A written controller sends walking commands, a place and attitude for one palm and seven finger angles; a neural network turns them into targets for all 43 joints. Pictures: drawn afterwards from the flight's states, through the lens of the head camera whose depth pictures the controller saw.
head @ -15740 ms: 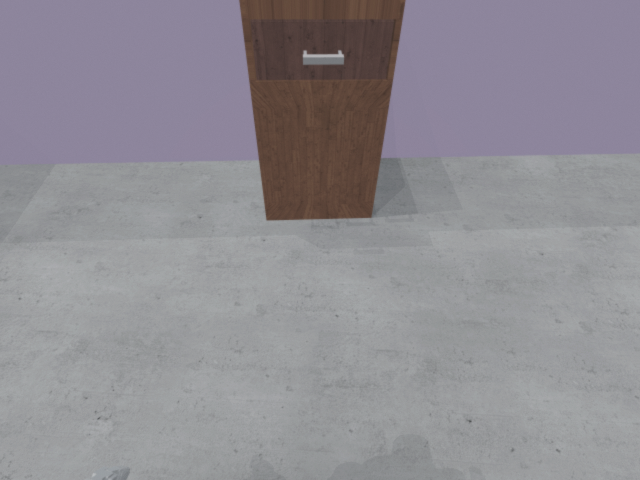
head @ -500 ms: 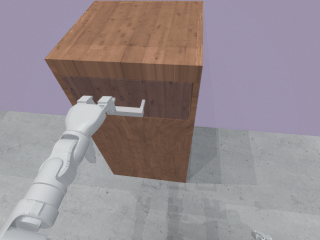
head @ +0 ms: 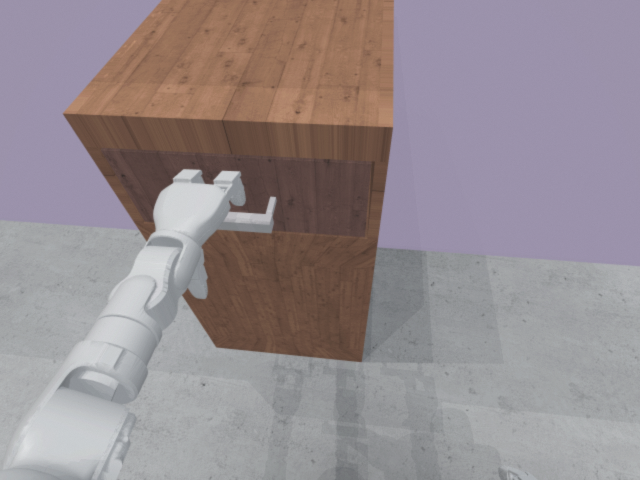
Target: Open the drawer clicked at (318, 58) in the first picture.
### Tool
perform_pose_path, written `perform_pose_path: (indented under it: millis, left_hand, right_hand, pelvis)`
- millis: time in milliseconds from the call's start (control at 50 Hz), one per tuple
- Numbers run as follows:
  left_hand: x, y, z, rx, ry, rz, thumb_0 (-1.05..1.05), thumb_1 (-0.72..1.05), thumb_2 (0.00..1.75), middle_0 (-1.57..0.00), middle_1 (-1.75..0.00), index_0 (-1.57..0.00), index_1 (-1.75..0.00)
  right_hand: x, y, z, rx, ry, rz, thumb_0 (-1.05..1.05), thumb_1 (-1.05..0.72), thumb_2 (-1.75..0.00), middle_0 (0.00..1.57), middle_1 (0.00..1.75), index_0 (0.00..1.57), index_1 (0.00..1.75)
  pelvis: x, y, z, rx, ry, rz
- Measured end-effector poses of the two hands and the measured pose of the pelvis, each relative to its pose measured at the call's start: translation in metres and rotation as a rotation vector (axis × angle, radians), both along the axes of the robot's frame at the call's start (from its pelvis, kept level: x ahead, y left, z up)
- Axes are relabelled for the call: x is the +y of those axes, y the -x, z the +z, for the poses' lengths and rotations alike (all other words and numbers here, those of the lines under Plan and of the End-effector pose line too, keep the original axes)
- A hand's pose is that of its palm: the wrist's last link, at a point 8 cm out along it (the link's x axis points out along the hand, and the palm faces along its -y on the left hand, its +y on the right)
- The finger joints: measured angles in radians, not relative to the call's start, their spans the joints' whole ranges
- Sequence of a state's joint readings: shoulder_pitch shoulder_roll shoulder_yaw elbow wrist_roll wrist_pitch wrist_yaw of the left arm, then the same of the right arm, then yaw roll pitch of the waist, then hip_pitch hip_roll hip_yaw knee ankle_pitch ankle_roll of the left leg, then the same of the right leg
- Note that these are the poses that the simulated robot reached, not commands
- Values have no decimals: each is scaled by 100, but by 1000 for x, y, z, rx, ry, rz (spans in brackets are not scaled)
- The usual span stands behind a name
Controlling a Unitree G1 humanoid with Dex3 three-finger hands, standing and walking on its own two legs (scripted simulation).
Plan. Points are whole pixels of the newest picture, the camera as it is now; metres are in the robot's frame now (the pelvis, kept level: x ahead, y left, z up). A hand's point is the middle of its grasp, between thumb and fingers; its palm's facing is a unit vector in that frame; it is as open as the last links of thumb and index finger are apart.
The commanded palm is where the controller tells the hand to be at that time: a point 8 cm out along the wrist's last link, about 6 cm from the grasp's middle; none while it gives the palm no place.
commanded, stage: move the hooked fingers above the handle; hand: left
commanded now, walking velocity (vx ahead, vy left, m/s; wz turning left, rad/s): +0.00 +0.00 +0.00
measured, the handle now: (237, 211) +0.52 +0.17 -0.01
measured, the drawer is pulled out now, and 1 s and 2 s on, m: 0.00 0.00 0.00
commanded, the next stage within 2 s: lower the fingers behind the handle in 1.00 s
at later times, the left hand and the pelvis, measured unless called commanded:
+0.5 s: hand (224, 210) +0.47 +0.17 +0.04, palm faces -0.03 -0.03 -1.00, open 13.8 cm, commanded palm +0.45 +0.18 +0.10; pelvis +0.00 +0.01 -0.01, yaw -2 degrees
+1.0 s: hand (221, 210) +0.47 +0.17 +0.05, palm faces -0.02 -0.03 -1.00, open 13.8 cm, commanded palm +0.45 +0.17 +0.10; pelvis +0.00 +0.02 -0.01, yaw -2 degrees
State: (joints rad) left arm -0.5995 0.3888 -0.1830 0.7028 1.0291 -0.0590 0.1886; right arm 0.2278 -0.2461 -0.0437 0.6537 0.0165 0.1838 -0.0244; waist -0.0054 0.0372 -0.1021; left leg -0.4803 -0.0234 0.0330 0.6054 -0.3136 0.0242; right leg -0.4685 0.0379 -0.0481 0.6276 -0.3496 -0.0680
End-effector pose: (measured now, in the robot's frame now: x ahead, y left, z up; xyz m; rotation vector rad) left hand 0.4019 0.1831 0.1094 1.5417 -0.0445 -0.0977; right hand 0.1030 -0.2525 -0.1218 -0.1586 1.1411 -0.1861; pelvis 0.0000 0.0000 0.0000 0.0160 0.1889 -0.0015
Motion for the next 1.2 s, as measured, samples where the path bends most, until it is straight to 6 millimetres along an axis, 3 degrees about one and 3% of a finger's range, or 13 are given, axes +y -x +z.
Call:
perform_pose_path:
  millis: [340, 500, 640, 960, 1200]
  left_hand:
    - [-16, -43, -10, 10, 8, -5, 0, -49, 30, -32, -120, -32, -120]
    - [-13, -54, -12, -6, 4, 30, 0, -49, 30, -32, -120, -32, -120]
    - [-7, -52, -12, 16, -1, 30, 0, -49, 30, -32, -120, -32, -120]
    - [-10, -49, -9, -22, -3, 32, 0, -49, 30, -32, -120, -32, -120]
    - [-9, -41, -14, 12, 8, 14, 0, -49, 30, -32, -120, -32, -120]
  right_hand:
    - [-6, 86, -6, 173, 32, -124, 0, -91, -89, 20, 30, 20, 30]
    - [0, 110, -6, 210, 28, -168, 0, -91, -89, 20, 30, 20, 30]
    - [7, 108, -4, 199, 24, -169, 0, -91, -89, 20, 30, 20, 30]
    - [13, 66, -5, 105, 17, -110, 0, -91, -89, 20, 30, 20, 30]
    - [10, 65, -4, 115, 20, -104, 0, -91, -89, 20, 30, 20, 30]
  pelvis:
    - [8, 3, -4, 60, 9, -18]
    - [14, 4, -5, 77, 12, -35]
    - [18, 2, -4, 72, 16, -35]
    - [22, 3, -6, 69, 19, -24]
    - [19, 1, -5, 56, 18, -23]
